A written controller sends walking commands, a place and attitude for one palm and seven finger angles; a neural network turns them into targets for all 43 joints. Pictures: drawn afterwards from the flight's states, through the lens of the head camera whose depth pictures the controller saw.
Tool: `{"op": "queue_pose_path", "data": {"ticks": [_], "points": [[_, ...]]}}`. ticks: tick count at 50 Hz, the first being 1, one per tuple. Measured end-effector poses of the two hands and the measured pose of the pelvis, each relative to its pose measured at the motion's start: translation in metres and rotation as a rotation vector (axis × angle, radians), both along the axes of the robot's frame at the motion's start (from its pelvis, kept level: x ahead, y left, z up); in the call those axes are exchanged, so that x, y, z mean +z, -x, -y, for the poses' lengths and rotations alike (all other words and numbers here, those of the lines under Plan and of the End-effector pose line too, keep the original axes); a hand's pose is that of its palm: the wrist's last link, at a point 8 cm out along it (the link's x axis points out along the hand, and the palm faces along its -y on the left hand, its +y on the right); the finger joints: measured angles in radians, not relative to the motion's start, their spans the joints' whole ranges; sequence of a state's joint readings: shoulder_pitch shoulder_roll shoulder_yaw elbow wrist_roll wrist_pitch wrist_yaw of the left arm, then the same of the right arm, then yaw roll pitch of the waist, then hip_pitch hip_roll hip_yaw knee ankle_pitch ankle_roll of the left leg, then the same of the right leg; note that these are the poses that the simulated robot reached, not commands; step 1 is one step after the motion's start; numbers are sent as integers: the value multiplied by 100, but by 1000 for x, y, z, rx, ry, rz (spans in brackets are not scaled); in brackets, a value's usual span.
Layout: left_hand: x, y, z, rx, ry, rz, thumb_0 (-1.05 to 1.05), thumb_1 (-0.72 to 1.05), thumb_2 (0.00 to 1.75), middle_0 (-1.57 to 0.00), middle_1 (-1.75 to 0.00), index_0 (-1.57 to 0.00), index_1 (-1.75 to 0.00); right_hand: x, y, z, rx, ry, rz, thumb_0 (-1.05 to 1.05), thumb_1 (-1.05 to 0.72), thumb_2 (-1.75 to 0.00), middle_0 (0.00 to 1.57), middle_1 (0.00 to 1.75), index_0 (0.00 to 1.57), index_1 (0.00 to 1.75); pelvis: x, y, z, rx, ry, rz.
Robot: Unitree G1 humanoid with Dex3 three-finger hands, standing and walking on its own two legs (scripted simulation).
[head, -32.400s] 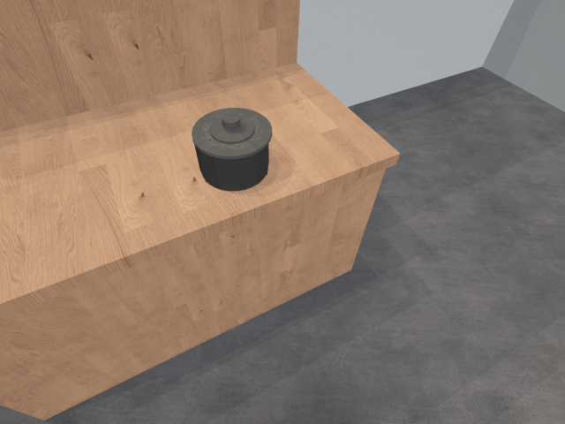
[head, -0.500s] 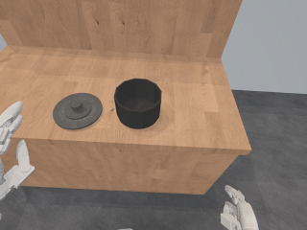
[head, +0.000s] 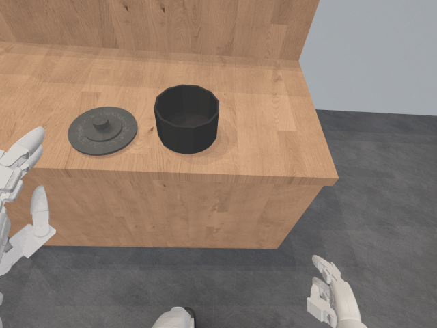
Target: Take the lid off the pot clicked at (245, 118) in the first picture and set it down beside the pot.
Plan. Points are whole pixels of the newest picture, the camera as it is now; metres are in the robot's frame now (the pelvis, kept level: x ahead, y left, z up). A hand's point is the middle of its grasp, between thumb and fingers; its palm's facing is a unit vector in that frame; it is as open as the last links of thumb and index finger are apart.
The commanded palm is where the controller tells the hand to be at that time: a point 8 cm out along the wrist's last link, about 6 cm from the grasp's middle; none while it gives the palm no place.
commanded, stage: step back with the hand held close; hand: left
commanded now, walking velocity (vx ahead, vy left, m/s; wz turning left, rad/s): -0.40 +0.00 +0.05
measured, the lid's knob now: (100, 122) +0.61 +0.35 -0.06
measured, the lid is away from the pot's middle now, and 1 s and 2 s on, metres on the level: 0.24 0.24 0.24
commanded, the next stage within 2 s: stop stepping back and stand still in 0.26 s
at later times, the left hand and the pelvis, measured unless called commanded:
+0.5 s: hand out of the picture +0.11 +0.21 +0.16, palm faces +0.19 -0.87 -0.45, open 7.5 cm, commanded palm +0.03 +0.27 +0.19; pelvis -0.11 +0.00 -0.01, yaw -3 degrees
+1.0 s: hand out of the picture -0.02 +0.23 +0.18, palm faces +0.24 -0.88 -0.41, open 7.5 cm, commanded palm -0.08 +0.30 +0.19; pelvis -0.21 +0.02 -0.01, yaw +0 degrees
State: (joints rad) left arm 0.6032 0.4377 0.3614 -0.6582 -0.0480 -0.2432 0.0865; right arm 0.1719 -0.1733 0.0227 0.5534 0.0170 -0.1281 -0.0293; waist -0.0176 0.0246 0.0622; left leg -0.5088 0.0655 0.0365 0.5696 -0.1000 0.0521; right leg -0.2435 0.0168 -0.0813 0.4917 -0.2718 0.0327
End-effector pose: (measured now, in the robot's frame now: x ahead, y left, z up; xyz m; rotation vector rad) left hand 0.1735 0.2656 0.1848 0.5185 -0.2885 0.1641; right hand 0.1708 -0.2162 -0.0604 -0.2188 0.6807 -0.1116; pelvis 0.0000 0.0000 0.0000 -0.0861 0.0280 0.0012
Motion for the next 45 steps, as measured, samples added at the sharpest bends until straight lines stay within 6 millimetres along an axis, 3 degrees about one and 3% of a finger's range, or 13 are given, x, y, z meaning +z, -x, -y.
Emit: {"op": "queue_pose_path", "data": {"ticks": [6,11,16,21,25,29,31,34,37,40,43,45], "points": [[6,41,5,5,-40,16,2,89,89,-22,-30,-21,-30,-1,32,26,-49,33,-20,1,-90,-90,20,30,20,30,-4,14,10,24,-16,20],[6,58,-11,67,30,142,1,88,89,-22,-30,-21,-30,1,54,41,-96,92,-41,1,-90,-90,20,30,20,30,-8,21,3,30,-41,29],[-8,59,-29,92,82,199,1,89,89,-21,-30,-21,-30,4,67,31,-97,109,2,1,-90,-90,20,30,20,30,-15,52,-6,10,-62,30],[-30,60,-19,55,127,17,1,89,89,-21,-30,-20,-30,4,97,10,-48,31,4,1,-90,-90,20,30,20,30,-6,90,-6,-10,-37,32],[-5,98,7,-60,11,24,2,89,89,-21,-30,-20,-30,4,129,5,-69,-31,36,1,-90,-90,20,30,20,30,-9,112,1,-45,-41,23],[23,144,26,-115,-169,83,2,89,89,-21,-30,-21,-30,-15,158,13,-75,-51,23,1,-90,-90,20,30,20,30,-20,129,7,-42,-20,41],[32,163,24,-98,-197,125,2,89,89,-22,-30,-21,-30,-25,174,17,-80,-54,-20,1,-90,-90,20,30,20,30,-21,137,6,-2,2,68],[36,183,2,1,-150,190,1,88,89,-22,-30,-22,-30,-31,198,24,-106,-43,-88,1,-90,-90,20,30,20,30,-17,144,3,-12,-25,69],[18,189,-29,126,-44,196,1,88,89,-22,-30,-22,-30,-27,215,30,-142,-13,-97,1,-90,-90,20,30,20,30,-16,154,0,-14,-41,40],[-14,191,-47,187,61,156,1,89,89,-21,-30,-21,-30,-22,223,33,-133,43,-66,1,-90,-90,20,30,20,30,-22,172,-7,14,-31,15],[-40,201,-43,162,134,95,1,89,89,-20,-30,-20,-30,-9,232,26,-142,76,-20,1,-90,-90,20,30,20,30,-23,191,-14,-32,-95,34],[-40,208,-31,108,141,57,2,89,89,-20,-30,-20,-30,7,238,17,-145,73,45,1,-90,-90,20,30,20,30,-16,197,-16,-88,-118,59]]}}
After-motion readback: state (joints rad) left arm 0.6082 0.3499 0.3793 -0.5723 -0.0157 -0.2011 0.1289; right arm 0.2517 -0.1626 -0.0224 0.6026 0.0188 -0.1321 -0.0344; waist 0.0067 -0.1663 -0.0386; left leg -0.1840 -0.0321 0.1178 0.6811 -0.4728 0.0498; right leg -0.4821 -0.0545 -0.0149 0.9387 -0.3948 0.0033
